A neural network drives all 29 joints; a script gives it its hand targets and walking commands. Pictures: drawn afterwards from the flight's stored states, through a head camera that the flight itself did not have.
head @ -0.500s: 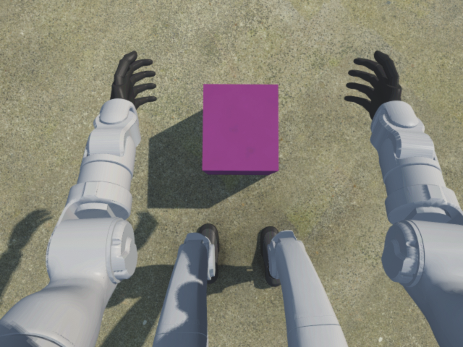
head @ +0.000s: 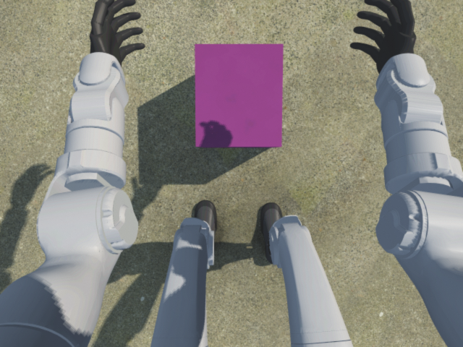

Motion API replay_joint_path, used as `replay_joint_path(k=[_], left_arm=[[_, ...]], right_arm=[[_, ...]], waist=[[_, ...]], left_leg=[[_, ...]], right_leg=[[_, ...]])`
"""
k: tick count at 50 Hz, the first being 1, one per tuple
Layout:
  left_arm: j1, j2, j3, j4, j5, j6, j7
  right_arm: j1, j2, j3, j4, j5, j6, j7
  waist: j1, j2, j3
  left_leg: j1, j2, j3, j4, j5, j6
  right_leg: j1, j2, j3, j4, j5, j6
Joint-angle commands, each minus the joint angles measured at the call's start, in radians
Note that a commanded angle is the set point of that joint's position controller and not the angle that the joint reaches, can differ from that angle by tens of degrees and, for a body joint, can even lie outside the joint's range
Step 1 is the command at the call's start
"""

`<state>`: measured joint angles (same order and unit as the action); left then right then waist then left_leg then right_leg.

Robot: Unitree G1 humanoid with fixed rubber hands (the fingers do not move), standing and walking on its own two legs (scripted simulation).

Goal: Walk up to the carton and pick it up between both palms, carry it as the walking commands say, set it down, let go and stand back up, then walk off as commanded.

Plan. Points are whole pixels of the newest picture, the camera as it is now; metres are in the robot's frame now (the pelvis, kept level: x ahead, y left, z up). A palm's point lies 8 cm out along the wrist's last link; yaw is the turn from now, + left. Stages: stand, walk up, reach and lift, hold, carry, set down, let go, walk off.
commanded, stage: reach and lift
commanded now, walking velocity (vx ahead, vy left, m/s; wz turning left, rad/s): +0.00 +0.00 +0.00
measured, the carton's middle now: (238, 103) +0.51 +0.00 -0.53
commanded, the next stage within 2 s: none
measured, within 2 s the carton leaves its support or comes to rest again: neither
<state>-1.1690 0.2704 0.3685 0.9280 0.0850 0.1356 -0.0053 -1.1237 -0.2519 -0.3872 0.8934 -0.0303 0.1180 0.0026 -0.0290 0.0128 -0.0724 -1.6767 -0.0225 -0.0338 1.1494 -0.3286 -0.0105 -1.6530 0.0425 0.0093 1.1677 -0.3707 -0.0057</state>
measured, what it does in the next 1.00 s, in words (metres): lowers itself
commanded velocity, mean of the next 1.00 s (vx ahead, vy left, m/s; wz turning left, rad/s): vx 0.00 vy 0.00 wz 0.00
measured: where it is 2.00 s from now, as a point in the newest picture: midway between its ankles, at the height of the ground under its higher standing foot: (239, 242)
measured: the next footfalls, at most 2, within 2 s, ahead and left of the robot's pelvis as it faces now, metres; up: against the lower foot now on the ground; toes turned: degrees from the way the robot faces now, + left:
none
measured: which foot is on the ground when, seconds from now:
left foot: down 0.00-1.00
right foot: down 0.00-1.00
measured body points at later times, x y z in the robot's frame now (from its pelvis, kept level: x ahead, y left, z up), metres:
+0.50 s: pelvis -0.03 +0.00 -0.15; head +0.32 +0.00 +0.13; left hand +0.54 +0.19 -0.29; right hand +0.52 -0.22 -0.28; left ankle +0.07 +0.12 -0.60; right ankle +0.05 -0.11 -0.60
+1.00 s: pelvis -0.05 +0.00 -0.26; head +0.33 +0.00 -0.02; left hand +0.53 +0.19 -0.43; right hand +0.51 -0.21 -0.43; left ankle +0.07 +0.12 -0.60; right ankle +0.05 -0.11 -0.60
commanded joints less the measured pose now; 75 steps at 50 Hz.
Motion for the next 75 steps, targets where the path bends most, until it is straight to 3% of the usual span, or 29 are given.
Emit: replay_joint_path(k=[1, 6, 16, 29, 45, 51, 54, 60, 67, 75], left_arm=[[-0.277, 0.111, -0.008, -0.068, -0.007, -0.013, 0.009], [-0.326, 0.140, -0.037, -0.039, -0.037, 0.002, 0.034], [-0.402, 0.211, -0.122, -0.081, -0.148, 0.020, 0.073], [-0.494, 0.243, -0.156, 0.044, -0.196, 0.000, 0.080], [-0.600, 0.287, -0.229, 0.132, -0.274, -0.055, 0.088], [-0.639, 0.297, -0.258, 0.181, -0.301, -0.074, 0.084], [-0.686, 0.308, -0.263, 0.149, -0.308, -0.083, 0.089], [-0.649, 0.305, -0.282, 0.160, -0.322, -0.081, 0.095], [-0.631, 0.285, -0.281, 0.204, -0.318, -0.084, 0.086], [-0.684, 0.273, -0.299, 0.206, -0.324, -0.085, 0.090]], right_arm=[[-0.254, -0.115, -0.007, -0.065, 0.001, -0.012, -0.010], [-0.286, -0.146, 0.001, -0.038, 0.019, 0.000, -0.030], [-0.371, -0.217, 0.105, -0.102, 0.129, 0.026, -0.062], [-0.467, -0.228, 0.151, 0.015, 0.161, 0.018, -0.089], [-0.587, -0.255, 0.230, 0.110, 0.232, -0.037, -0.108], [-0.634, -0.263, 0.259, 0.168, 0.258, -0.056, -0.102], [-0.683, -0.282, 0.251, 0.138, 0.263, -0.067, -0.106], [-0.636, -0.291, 0.258, 0.176, 0.269, -0.068, -0.112], [-0.637, -0.264, 0.280, 0.203, 0.283, -0.070, -0.100], [-0.685, -0.264, 0.282, 0.224, 0.280, -0.070, -0.104]], waist=[[-0.013, 0.011, -0.916], [-0.022, 0.033, -0.992], [-0.019, 0.030, -1.123], [-0.013, 0.024, -0.980], [-0.002, 0.000, -0.885], [0.000, 0.002, -0.801], [0.002, 0.009, -0.796], [-0.009, 0.011, -0.804], [0.005, 0.004, -0.718], [0.000, 0.007, -0.699]], left_leg=[[0.484, -0.037, 0.041, 0.091, 0.270, -0.020], [0.455, -0.044, 0.047, 0.228, 0.236, -0.032], [0.371, -0.051, 0.064, 0.440, 0.234, -0.029], [0.147, -0.029, 0.069, 0.628, 0.117, -0.021], [0.064, -0.001, 0.057, 0.856, 0.125, -0.007], [0.035, 0.009, 0.042, 0.922, 0.114, -0.004], [0.029, 0.006, 0.039, 0.945, 0.128, -0.005], [0.084, 0.003, 0.033, 0.971, 0.172, -0.006], [0.028, 0.009, 0.032, 0.967, 0.133, 0.001], [0.023, 0.008, 0.032, 0.958, 0.087, -0.001]], right_leg=[[0.374, 0.018, -0.033, 0.028, 0.315, 0.055], [0.247, 0.030, -0.054, 0.164, 0.247, 0.051], [0.171, 0.028, -0.059, 0.379, 0.231, 0.044], [0.020, 0.012, -0.046, 0.579, 0.135, 0.037], [-0.020, -0.017, -0.027, 0.800, 0.145, 0.039], [-0.072, -0.026, -0.019, 0.865, 0.125, 0.040], [-0.056, -0.025, -0.015, 0.888, 0.140, 0.035], [-0.034, -0.024, -0.022, 0.914, 0.172, 0.033], [-0.086, -0.024, -0.017, 0.912, 0.131, 0.034], [-0.081, -0.023, -0.015, 0.903, 0.095, 0.032]])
